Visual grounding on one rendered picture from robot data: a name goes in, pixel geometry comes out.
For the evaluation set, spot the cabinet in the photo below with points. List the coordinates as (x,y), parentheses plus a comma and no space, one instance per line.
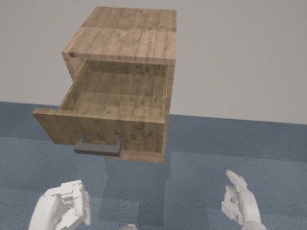
(128,35)

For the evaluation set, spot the robot right forearm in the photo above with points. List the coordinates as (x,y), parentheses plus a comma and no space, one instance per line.
(253,225)

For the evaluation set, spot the handle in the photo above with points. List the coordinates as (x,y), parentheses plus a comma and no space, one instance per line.
(98,149)

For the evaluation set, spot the left robot hand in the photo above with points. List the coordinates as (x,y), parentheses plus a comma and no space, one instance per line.
(67,202)

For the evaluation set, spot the right robot hand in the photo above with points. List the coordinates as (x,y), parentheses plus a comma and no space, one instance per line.
(243,206)

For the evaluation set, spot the drawer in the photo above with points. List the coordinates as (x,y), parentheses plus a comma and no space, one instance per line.
(111,98)

